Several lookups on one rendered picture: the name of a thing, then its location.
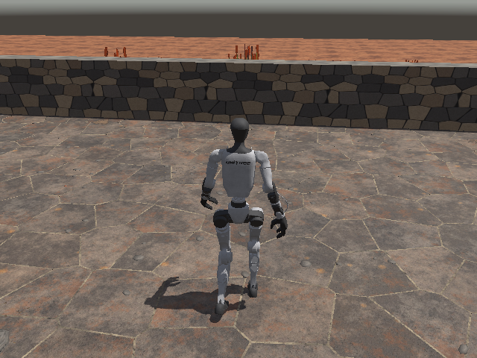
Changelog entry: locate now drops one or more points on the robot left upper arm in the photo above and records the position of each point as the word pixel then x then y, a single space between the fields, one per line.
pixel 212 167

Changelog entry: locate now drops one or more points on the robot right upper arm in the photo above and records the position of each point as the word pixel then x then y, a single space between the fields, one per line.
pixel 265 169

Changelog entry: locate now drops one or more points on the right robot thigh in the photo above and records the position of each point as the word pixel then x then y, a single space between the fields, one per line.
pixel 256 218

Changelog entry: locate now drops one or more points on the right robot forearm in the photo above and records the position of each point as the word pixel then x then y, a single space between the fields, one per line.
pixel 275 203

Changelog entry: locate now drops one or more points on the left robot hand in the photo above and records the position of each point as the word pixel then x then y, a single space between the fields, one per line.
pixel 204 202

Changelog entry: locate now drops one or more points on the right robot hand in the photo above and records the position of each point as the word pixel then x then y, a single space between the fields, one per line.
pixel 283 226

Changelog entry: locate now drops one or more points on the right robot shin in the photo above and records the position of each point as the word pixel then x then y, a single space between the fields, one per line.
pixel 254 266

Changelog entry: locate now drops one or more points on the left robot forearm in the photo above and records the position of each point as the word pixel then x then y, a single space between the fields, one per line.
pixel 205 191

